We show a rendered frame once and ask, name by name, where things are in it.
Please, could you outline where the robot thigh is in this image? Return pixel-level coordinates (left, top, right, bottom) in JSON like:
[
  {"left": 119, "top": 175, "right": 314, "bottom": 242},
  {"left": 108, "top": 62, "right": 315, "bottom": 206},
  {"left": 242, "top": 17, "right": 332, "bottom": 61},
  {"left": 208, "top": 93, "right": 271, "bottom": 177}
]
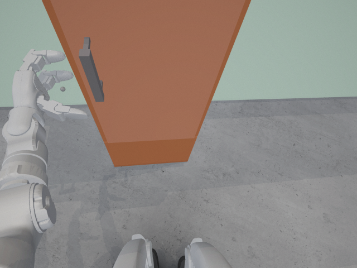
[
  {"left": 113, "top": 238, "right": 153, "bottom": 268},
  {"left": 185, "top": 242, "right": 232, "bottom": 268}
]

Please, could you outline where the robot right thigh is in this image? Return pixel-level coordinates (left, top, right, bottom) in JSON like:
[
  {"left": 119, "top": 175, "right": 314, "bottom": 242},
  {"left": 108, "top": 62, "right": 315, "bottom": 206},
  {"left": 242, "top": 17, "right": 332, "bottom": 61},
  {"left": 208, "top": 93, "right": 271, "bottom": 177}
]
[{"left": 185, "top": 242, "right": 232, "bottom": 268}]

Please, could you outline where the left robot upper arm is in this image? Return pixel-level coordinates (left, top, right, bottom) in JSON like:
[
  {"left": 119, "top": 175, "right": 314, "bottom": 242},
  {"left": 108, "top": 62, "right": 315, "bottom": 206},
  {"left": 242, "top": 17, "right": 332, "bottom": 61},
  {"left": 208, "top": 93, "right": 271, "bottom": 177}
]
[{"left": 0, "top": 183, "right": 56, "bottom": 268}]

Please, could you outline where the handle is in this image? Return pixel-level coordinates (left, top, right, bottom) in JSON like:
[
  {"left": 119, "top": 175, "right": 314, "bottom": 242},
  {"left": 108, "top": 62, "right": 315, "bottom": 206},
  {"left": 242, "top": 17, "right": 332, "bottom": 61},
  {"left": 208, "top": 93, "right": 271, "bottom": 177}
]
[{"left": 79, "top": 37, "right": 104, "bottom": 102}]

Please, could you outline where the robot left hand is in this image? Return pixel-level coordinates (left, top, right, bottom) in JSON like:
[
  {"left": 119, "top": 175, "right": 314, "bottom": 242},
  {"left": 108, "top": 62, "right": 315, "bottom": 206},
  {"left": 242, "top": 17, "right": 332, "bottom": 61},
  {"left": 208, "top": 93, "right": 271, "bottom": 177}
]
[{"left": 12, "top": 49, "right": 88, "bottom": 121}]

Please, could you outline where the robot left thigh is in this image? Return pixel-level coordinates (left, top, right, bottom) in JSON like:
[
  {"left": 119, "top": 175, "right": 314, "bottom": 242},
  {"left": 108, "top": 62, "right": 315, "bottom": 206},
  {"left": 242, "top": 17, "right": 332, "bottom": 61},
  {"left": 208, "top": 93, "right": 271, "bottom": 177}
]
[{"left": 113, "top": 238, "right": 153, "bottom": 268}]

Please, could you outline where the cupboard door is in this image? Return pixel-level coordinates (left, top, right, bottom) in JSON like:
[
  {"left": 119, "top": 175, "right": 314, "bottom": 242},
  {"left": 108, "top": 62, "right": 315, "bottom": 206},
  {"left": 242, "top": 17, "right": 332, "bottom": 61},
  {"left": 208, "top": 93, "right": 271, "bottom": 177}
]
[{"left": 50, "top": 0, "right": 245, "bottom": 143}]

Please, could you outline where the left robot forearm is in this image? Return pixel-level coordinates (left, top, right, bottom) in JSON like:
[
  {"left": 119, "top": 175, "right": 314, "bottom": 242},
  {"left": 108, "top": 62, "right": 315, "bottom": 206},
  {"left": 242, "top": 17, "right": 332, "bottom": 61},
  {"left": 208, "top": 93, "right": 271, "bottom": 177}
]
[{"left": 0, "top": 107, "right": 48, "bottom": 190}]

